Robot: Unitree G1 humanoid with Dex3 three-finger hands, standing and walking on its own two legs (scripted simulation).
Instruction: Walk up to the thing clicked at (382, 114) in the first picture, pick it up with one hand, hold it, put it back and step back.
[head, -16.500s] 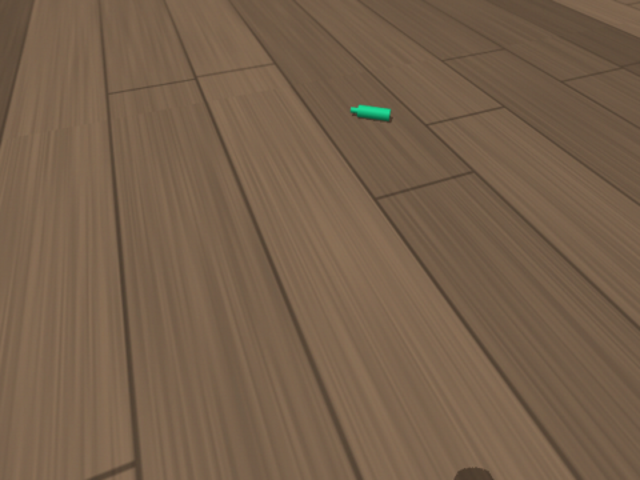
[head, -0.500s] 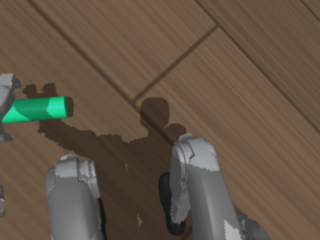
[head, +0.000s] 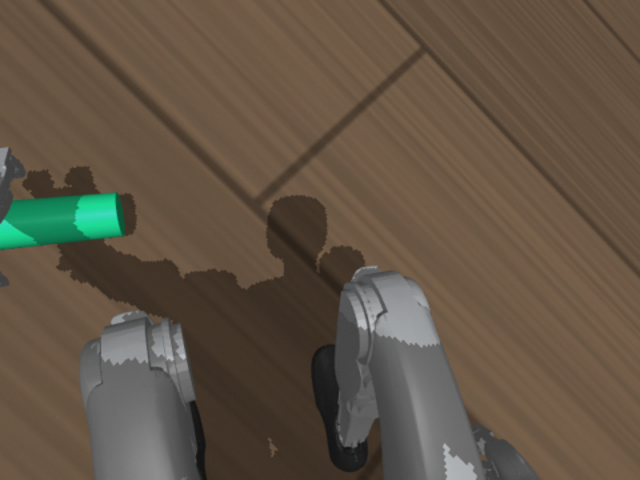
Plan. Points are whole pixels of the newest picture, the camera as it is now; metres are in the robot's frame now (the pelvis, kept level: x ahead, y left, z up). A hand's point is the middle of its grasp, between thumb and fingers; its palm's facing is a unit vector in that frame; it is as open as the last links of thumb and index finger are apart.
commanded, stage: rise first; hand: left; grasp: from above
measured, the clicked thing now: (32, 222) +0.48 +0.32 -0.29
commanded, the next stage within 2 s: approach in 1.16 s
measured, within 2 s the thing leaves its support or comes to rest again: neither
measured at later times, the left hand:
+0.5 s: hand out of the picture +0.44 +0.34 -0.18, palm faces -0.46 -0.06 -0.88, open 14.2 cm
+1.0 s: hand out of the picture +0.44 +0.33 -0.17, palm faces -0.45 -0.06 -0.89, open 14.2 cm
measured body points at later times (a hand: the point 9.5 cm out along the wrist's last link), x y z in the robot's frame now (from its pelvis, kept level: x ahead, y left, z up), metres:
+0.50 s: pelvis +0.00 +0.00 +0.00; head +0.24 +0.09 +0.37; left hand +0.46 +0.34 -0.12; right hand +0.07 -0.27 -0.10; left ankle +0.07 +0.12 -0.29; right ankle +0.10 -0.13 -0.29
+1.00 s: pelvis +0.00 +0.00 +0.00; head +0.23 +0.09 +0.37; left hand +0.46 +0.33 -0.12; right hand +0.06 -0.27 -0.10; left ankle +0.07 +0.12 -0.29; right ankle +0.10 -0.13 -0.29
